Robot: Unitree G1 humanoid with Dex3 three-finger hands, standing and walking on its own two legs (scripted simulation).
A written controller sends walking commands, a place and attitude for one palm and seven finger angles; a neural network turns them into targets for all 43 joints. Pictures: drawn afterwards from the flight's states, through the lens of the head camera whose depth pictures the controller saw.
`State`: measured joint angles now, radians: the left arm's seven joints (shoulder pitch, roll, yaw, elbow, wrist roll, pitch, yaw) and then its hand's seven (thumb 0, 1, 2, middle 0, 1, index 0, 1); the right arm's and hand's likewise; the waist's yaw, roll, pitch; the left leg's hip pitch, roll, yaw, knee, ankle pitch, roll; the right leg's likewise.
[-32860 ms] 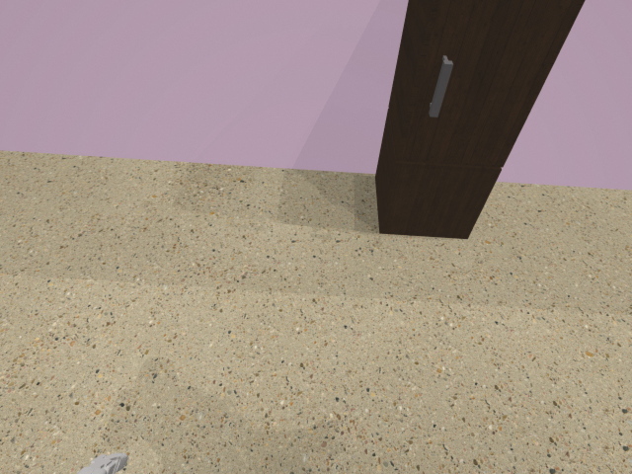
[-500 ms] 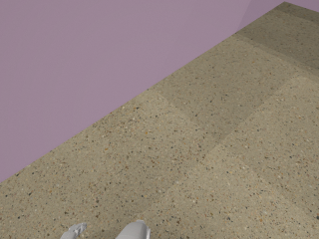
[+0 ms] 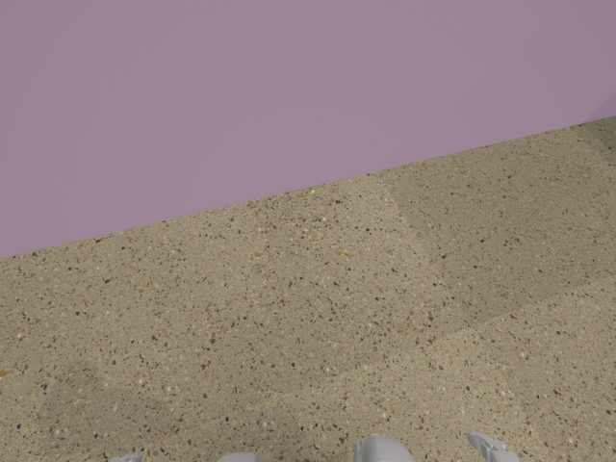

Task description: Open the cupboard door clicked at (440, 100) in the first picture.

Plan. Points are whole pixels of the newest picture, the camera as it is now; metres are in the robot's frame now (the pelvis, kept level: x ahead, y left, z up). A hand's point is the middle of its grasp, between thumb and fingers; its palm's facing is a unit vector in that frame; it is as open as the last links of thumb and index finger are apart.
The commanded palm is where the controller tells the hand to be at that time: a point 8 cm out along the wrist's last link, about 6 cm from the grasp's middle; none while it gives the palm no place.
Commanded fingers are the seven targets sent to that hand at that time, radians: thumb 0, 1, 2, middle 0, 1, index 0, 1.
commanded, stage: turn to face it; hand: left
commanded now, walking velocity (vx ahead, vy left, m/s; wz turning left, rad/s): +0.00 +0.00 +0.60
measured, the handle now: out of the picture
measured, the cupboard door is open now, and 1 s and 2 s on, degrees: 55 55 55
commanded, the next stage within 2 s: none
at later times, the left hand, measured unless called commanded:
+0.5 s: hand out of the picture +0.03 +0.15 -0.15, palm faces +0.30 -0.92 -0.23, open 7.4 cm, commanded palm none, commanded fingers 0.00 0.90 0.90 -0.20 -0.30 -0.20 -0.30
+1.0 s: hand out of the picture +0.03 +0.18 -0.15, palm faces +0.54 -0.80 -0.28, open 7.4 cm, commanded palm none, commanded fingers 0.00 0.90 0.90 -0.20 -0.30 -0.20 -0.30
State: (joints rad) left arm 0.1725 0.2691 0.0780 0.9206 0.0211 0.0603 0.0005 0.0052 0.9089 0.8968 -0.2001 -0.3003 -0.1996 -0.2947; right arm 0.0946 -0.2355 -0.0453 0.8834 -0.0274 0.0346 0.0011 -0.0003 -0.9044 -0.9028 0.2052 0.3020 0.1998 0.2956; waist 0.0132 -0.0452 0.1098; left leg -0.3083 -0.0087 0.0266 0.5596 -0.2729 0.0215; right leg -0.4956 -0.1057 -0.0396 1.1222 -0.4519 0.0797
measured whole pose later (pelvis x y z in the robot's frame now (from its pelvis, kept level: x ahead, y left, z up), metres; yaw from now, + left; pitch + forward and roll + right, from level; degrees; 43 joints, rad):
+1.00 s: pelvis +0.04 -0.07 +0.00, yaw +34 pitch +2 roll +0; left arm 0.11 0.25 0.06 0.86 0.01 0.03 0.00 0.00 0.91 0.90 -0.20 -0.30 -0.20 -0.29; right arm 0.17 -0.23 -0.06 0.92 -0.03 0.05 0.00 0.00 -0.90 -0.90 0.21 0.30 0.20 0.30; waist -0.02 0.01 0.09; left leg -0.34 -0.03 -0.11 0.55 -0.25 -0.02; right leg -0.34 -0.04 -0.02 0.65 -0.34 0.08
